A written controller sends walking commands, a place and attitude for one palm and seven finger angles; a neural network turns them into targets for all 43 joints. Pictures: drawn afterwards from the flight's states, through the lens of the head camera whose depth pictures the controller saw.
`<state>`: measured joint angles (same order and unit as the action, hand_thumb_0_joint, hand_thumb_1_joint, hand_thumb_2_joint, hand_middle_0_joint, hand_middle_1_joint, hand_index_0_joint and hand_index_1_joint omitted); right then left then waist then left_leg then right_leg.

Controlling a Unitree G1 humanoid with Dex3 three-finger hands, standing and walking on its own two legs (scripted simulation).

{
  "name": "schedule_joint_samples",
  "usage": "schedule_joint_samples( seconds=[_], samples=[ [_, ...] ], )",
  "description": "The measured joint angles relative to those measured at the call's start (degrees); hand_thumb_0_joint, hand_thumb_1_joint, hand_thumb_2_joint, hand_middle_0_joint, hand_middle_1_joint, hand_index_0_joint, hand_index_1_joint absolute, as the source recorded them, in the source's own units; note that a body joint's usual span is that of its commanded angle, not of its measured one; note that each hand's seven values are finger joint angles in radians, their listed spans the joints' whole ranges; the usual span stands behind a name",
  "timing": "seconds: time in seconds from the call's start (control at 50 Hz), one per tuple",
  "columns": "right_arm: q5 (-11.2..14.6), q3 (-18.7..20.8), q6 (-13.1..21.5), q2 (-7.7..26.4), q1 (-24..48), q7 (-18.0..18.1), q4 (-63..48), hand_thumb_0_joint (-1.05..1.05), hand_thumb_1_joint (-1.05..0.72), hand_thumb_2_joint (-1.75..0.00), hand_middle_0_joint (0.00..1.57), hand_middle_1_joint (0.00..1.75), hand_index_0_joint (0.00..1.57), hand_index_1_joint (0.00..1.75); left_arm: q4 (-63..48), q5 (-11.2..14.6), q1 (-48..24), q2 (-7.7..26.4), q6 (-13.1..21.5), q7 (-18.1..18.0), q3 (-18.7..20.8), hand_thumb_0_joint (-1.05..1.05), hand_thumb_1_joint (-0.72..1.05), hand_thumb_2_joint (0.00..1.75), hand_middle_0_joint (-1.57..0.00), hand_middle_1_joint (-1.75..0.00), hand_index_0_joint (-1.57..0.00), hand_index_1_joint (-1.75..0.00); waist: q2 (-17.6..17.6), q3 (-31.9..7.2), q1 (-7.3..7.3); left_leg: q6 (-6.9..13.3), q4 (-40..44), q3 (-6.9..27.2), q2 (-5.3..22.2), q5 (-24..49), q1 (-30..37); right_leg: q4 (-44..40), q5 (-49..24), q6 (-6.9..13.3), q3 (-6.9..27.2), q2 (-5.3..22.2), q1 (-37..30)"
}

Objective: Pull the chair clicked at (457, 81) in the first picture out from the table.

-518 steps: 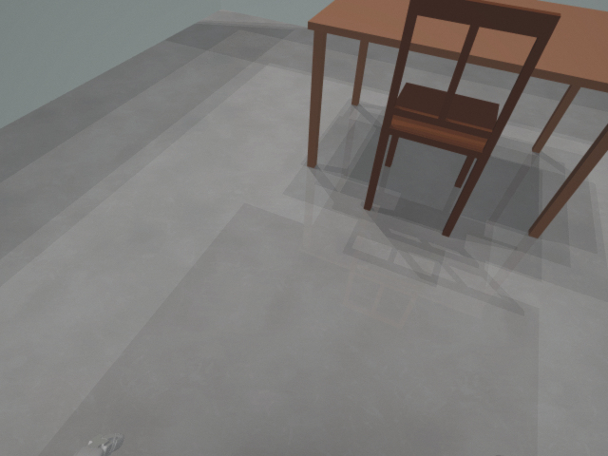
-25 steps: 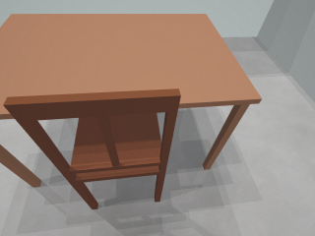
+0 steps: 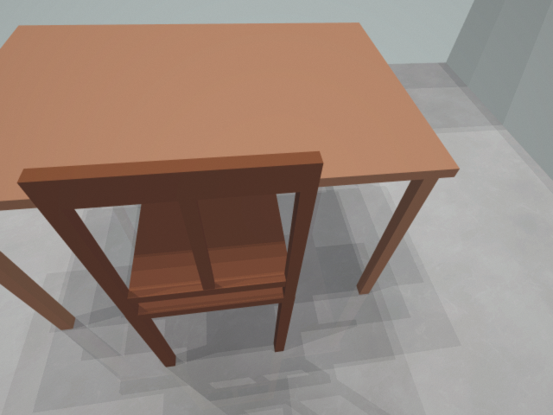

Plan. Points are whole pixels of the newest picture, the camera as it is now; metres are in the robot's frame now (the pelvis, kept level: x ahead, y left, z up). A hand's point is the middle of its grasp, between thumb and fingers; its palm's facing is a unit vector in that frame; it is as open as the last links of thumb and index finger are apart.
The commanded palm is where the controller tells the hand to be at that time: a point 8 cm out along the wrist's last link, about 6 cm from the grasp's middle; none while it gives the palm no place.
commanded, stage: look again from close up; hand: left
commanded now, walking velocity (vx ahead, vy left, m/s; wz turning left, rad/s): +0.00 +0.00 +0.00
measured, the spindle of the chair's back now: (199, 249) +0.40 +0.17 -0.07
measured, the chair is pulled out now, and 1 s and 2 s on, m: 0.00 0.00 0.00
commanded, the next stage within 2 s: raise the hand toward the chair's back in 0.22 s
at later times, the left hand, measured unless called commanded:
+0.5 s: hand (150, 386) +0.16 +0.19 -0.05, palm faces +0.25 -0.94 -0.21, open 7.5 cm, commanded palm +0.10 +0.21 -0.07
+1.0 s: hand (186, 389) +0.16 +0.13 -0.04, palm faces +0.16 -0.98 -0.08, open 11.5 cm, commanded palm +0.12 +0.20 -0.06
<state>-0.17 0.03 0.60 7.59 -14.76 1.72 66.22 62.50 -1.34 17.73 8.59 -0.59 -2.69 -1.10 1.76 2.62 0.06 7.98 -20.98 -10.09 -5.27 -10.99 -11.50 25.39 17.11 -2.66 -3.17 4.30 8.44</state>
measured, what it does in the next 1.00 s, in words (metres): lowers itself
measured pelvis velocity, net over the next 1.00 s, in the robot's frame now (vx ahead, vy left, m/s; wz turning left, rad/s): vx -0.02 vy -0.08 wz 0.15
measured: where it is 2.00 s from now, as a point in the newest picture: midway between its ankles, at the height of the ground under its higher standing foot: outside the picture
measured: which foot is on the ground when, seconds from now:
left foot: down 0.00-1.00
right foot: down 0.00-1.00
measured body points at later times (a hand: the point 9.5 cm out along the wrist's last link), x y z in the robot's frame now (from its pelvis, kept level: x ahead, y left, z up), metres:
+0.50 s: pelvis -0.02 -0.02 -0.01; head +0.00 -0.02 +0.44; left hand +0.15 +0.23 -0.03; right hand +0.06 -0.26 -0.13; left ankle +0.02 +0.02 -0.74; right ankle -0.01 -0.13 -0.73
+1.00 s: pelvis -0.02 -0.08 -0.11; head +0.05 -0.07 +0.34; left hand +0.15 +0.19 -0.03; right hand +0.24 -0.23 -0.18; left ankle +0.01 +0.02 -0.74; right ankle +0.01 -0.13 -0.74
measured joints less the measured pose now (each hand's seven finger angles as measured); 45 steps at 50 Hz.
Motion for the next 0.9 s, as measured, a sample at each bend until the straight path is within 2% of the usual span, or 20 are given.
schedule_joint_samples(
  seconds=[0.32,0.34,0.36,0.38,0.42,0.46,0.5,0.52,0.58,0.62,0.66,0.68,0.72,0.76,0.8,0.86,0.9],
  samples=[
    [0.04,-0.07,0.12,-0.47,-0.34,-0.21,0.72,0.0,-0.92,-0.9,0.2,0.3,0.2,0.3,0.19,0.0,0.77,-0.39,0.36,-0.04,0.04,0.01,0.91,0.9,-0.19,-0.3,-0.2,-0.3,-0.09,-0.26,0.21,-0.51,-0.63,0.3,0.95,-0.06,-0.7,-0.97,-0.64,0.42,-0.29,-0.94,-0.04],
    [-0.01,-0.32,-0.22,-0.37,-0.53,-0.3,-0.06,0.0,-0.92,-0.9,0.2,0.3,0.2,0.3,0.33,-0.18,0.64,-0.39,0.57,-0.3,-0.19,0.01,0.91,0.9,-0.19,-0.3,-0.2,-0.3,-0.13,-0.26,0.54,-0.64,-1.42,0.54,1.06,-0.27,-1.37,-0.55,-0.47,0.59,-0.58,-0.99,0.33],
    [0.01,-0.27,-0.1,-0.18,-1.6,0.12,-3.17,0.01,-0.92,-0.9,0.21,0.3,0.2,0.3,-8.87,1.45,3.21,-0.59,-3.31,-0.5,1.34,0.01,0.91,0.9,-0.19,-0.3,-0.2,-0.3,-0.23,0.04,1.3,-0.86,-2.68,1.15,1.11,-0.61,-2.38,0.27,-0.13,0.81,-1.23,-0.97,0.88],
    [0.16,-0.51,2.43,0.18,-3.19,0.92,-6.28,0.01,-0.92,-0.9,0.21,0.3,0.21,0.3,-20.21,1.85,6.15,0.05,-5.43,-1.98,1.83,0.02,0.92,0.89,-0.2,-0.3,-0.2,-0.3,-0.06,0.42,1.23,-1.34,-2.97,1.41,0.92,-0.65,-2.66,2.68,0.49,1.72,-0.86,-0.97,2.06],
    [0.79,-1.09,8.88,1.59,-5.85,0.91,-10.07,0.01,-0.93,-0.9,0.21,0.3,0.21,0.3,-35.74,3.35,8.66,2.71,-2.75,-4.86,1.56,0.03,0.93,0.89,-0.2,-0.3,-0.2,-0.3,0.17,-0.78,0.8,-3.01,-1.96,2.0,0.02,0.22,-3.22,10.0,2.35,2.89,0.98,-1.19,6.03],
    [1.38,-1.19,12.14,3.52,-6.68,0.37,-13.41,0.01,-0.93,-0.9,0.21,0.3,0.21,0.3,-46.93,5.57,7.65,4.44,-0.86,-6.13,1.34,0.04,0.92,0.88,-0.19,-0.3,-0.2,-0.3,-0.27,-2.19,1.26,-3.48,-2.19,3.36,-0.9,0.87,-4.31,14.06,3.49,2.9,1.38,-1.59,9.11],
    [1.01,-0.98,14.16,5.51,-5.55,-0.18,-16.56,0.01,-0.92,-0.9,0.21,0.3,0.21,0.3,-53.21,7.26,3.99,4.74,3.26,-5.34,1.98,0.03,0.9,0.87,-0.19,-0.29,-0.19,-0.29,-0.36,-3.21,2.2,-3.28,-6.22,4.28,-1.56,-0.23,-7.48,12.36,4.81,3.11,1.08,-2.12,11.51],
    [0.59,-0.79,14.87,6.43,-4.53,-0.64,-18.28,0.01,-0.92,-0.9,0.21,0.3,0.21,0.3,-54.53,7.97,1.61,4.53,6.33,-4.26,2.65,0.03,0.88,0.87,-0.18,-0.29,-0.19,-0.29,0.02,-3.91,2.72,-3.28,-9.72,4.29,-1.84,-1.53,-10.2,11.67,4.32,3.54,1.14,-2.33,13.38],
    [-0.36,0.43,15.1,8.88,-0.3,-2.35,-22.03,0.01,-0.92,-0.9,0.21,0.3,0.21,0.3,-52.76,10.93,-3.79,1.42,16.82,1.8,5.24,0.02,0.81,0.84,-0.18,-0.28,-0.18,-0.28,-0.84,-7.37,3.65,-3.18,-20.68,4.6,-0.11,-5.9,-19.22,19.66,3.21,4.64,0.52,-3.81,21.46],
    [-0.57,1.29,14.43,9.19,2.13,-3.28,-24.73,0.01,-0.91,-0.9,0.21,0.3,0.21,0.3,-51.89,13.85,-3.34,0.01,23.83,7.34,6.58,0.02,0.77,0.83,-0.17,-0.28,-0.18,-0.27,-0.04,-10.35,3.38,-4.27,-26.87,4.1,1.24,-8.6,-25.08,25.22,5.46,5.21,0.68,-4.8,27.27],
    [-0.46,2.08,13.4,9.17,3.98,-3.75,-28.31,0.01,-0.91,-0.9,0.21,0.3,0.2,0.3,-51.63,14.68,-1.0,-0.61,29.08,11.53,7.4,0.01,0.72,0.81,-0.17,-0.27,-0.18,-0.27,1.24,-11.93,2.72,-4.12,-32.7,3.81,2.29,-11.1,-30.12,30.69,7.82,5.95,0.57,-5.59,32.27],
    [-0.24,2.4,12.7,9.26,4.75,-3.86,-30.26,0.01,-0.91,-0.9,0.21,0.3,0.2,0.3,-51.44,14.42,0.58,-0.59,30.2,12.65,7.61,0.01,0.69,0.8,-0.17,-0.27,-0.18,-0.26,1.68,-12.14,2.32,-3.83,-35.32,3.94,2.66,-12.1,-32.21,33.07,8.8,6.38,0.25,-5.84,34.23],
    [0.22,2.73,11.38,9.65,5.97,-3.81,-34.01,0.01,-0.91,-0.9,0.2,0.3,0.2,0.3,-51.32,13.37,4.23,0.06,29.62,13.44,7.62,0.01,0.64,0.78,-0.17,-0.26,-0.18,-0.26,2.06,-12.11,1.36,-3.52,-39.85,4.65,3.06,-13.77,-36.02,37.1,10.67,7.01,-0.81,-6.03,37.59],
    [0.34,2.78,10.74,9.84,7.03,-3.34,-36.67,0.01,-0.91,-0.9,0.2,0.3,0.2,0.3,-51.96,12.55,7.74,1.25,27.65,12.76,7.7,0.01,0.59,0.76,-0.17,-0.25,-0.17,-0.25,2.02,-11.94,0.13,-3.81,-43.44,5.73,3.29,-15.02,-39.44,40.05,12.12,7.61,-2.13,-6.1,40.38],
    [0.11,2.63,10.74,9.43,7.88,-2.44,-38.06,0.01,-0.91,-0.9,0.2,0.3,0.2,0.3,-54.61,12.77,10.63,2.47,26.58,10.99,8.18,0.01,0.54,0.74,-0.16,-0.25,-0.17,-0.24,1.52,-11.64,-1.25,-4.17,-46.2,7.16,3.56,-15.96,-42.1,41.81,13.06,8.24,-3.72,-6.32,42.23],
    [-0.09,1.32,12.12,7.97,8.58,-0.99,-37.62,0.01,-0.91,-0.9,0.2,0.3,0.2,0.3,-60.93,14.85,12.97,3.46,29.56,8.75,9.05,0.02,0.47,0.71,-0.15,-0.24,-0.16,-0.23,0.17,-11.17,-3.16,-5.11,-48.61,9.45,3.89,-16.95,-44.2,42.59,13.92,8.98,-6.04,-6.76,43.06],
    [-0.13,-0.34,13.33,6.93,8.85,-0.46,-36.11,0.01,-0.91,-0.9,0.2,0.3,0.2,0.3,-64.47,16.24,12.19,3.64,32.88,9.45,9.23,0.02,0.42,0.69,-0.15,-0.23,-0.15,-0.23,-0.97,-11.28,-3.98,-5.57,-49.53,10.68,4.04,-17.4,-45.11,42.62,14.28,9.23,-7.21,-7.05,43.32]
  ],
)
